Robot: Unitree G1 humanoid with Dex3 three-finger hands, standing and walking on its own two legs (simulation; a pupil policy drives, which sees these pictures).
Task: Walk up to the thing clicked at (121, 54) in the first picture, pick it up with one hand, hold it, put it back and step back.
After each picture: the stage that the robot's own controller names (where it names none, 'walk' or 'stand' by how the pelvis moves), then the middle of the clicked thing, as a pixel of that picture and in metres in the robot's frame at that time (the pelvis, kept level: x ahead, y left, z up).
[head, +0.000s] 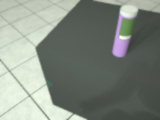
stand; (123, 33) +0.65 -0.17 +0.02
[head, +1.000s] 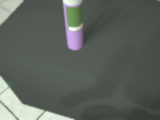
sink last; (73, 23) +0.61 +0.08 +0.05
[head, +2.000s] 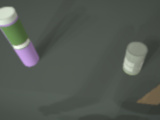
walk; (19, 40) +0.52 +0.27 +0.06
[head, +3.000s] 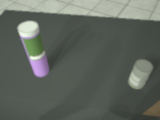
stand; (35, 51) +0.52 +0.22 +0.02
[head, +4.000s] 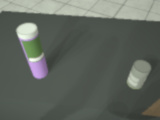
stand; (34, 53) +0.51 +0.22 +0.02
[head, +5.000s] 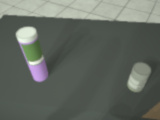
stand; (34, 57) +0.50 +0.22 +0.02
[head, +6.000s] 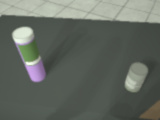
stand; (31, 57) +0.50 +0.23 +0.02
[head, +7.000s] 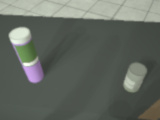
stand; (28, 58) +0.49 +0.24 +0.02
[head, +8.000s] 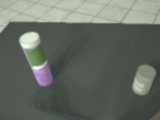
rise first; (38, 61) +0.49 +0.23 +0.02
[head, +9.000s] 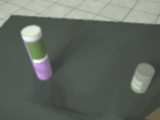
go down; (38, 55) +0.51 +0.23 +0.02
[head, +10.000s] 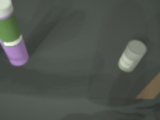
go down; (10, 36) +0.51 +0.21 +0.06
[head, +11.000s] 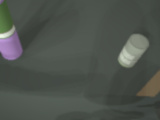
go down; (1, 27) +0.51 +0.22 +0.09
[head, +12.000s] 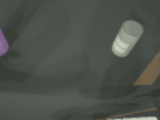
close in; out of the picture +0.51 +0.24 +0.11
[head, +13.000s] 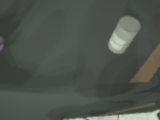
close; out of the picture +0.51 +0.23 +0.12
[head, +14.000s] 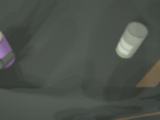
lift; out of the picture +0.46 +0.23 +0.11
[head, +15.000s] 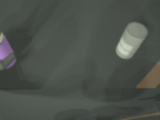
lift; out of the picture +0.46 +0.23 +0.11
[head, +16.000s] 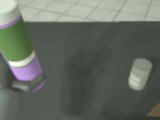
lift; (19, 53) +0.33 +0.17 +0.23
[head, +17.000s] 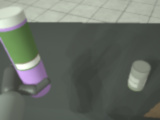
hold; (26, 57) +0.34 +0.17 +0.20
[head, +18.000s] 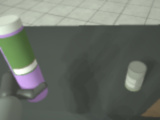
crouch; (23, 63) +0.34 +0.18 +0.19
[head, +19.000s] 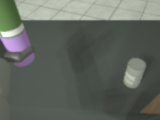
crouch; (10, 26) +0.43 +0.20 +0.24
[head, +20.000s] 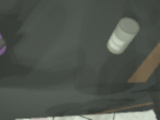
lower; out of the picture +0.51 +0.22 +0.10
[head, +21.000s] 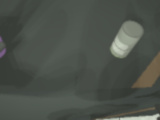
lower; out of the picture +0.50 +0.23 +0.11
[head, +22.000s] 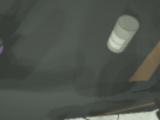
lower; out of the picture +0.51 +0.23 +0.12
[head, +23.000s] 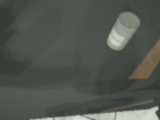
lower; out of the picture +0.52 +0.24 +0.12
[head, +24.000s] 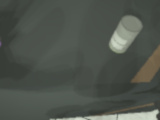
rest; out of the picture +0.51 +0.24 +0.12
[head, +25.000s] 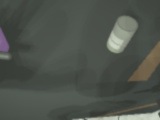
withdraw; out of the picture +0.51 +0.22 +0.12
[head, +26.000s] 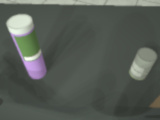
sink last; (30, 51) +0.47 +0.19 +0.07
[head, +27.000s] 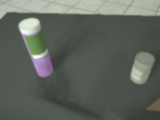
stand; (38, 50) +0.50 +0.22 +0.07
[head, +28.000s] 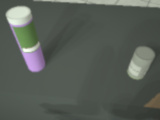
stand; (29, 43) +0.49 +0.22 +0.08
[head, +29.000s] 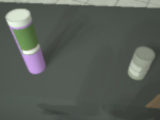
stand; (29, 45) +0.49 +0.22 +0.09
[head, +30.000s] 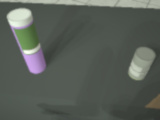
stand; (29, 45) +0.49 +0.21 +0.09
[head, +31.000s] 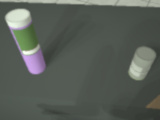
stand; (29, 45) +0.48 +0.22 +0.09
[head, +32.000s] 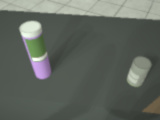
stand; (37, 53) +0.50 +0.21 +0.04
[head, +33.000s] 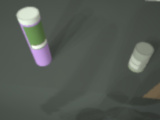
walk; (37, 40) +0.53 +0.20 +0.03
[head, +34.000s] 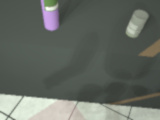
walk; (49, 3) +0.71 +0.16 +0.03
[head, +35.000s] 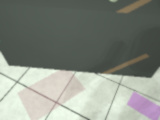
walk; out of the picture +1.04 +0.25 +0.04
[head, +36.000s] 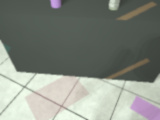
stand; out of the picture +1.10 +0.21 +0.02
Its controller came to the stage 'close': yes
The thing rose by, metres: 0.22
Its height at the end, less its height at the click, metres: +0.00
